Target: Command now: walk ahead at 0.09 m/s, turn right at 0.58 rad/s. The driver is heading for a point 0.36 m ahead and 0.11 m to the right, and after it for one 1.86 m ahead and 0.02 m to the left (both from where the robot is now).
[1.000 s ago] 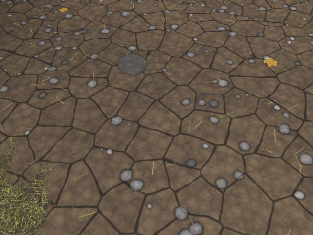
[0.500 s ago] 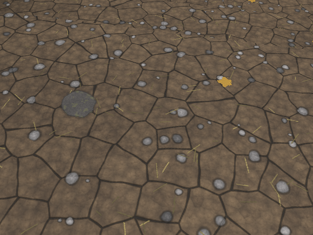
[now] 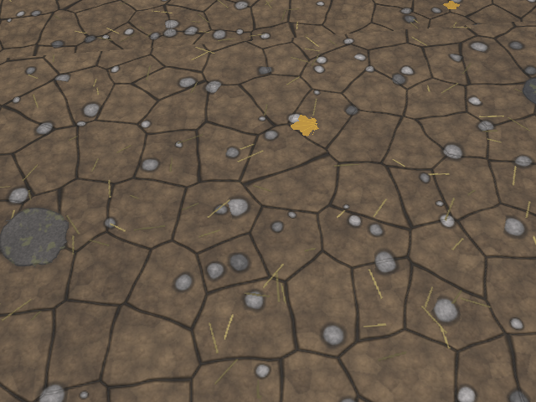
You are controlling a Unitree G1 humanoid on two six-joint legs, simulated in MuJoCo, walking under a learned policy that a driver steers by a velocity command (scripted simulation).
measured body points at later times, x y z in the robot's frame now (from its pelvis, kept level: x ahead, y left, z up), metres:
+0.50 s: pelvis +0.06 +0.05 +0.01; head +0.10 +0.05 +0.45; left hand +0.29 +0.28 -0.10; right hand +0.11 -0.26 -0.09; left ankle +0.11 +0.17 -0.74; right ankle +0.02 -0.08 -0.68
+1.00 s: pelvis +0.14 -0.03 +0.00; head +0.17 -0.07 +0.45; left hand +0.36 +0.19 -0.09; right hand +0.19 -0.37 -0.09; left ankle +0.33 +0.00 -0.71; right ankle +0.00 -0.07 -0.74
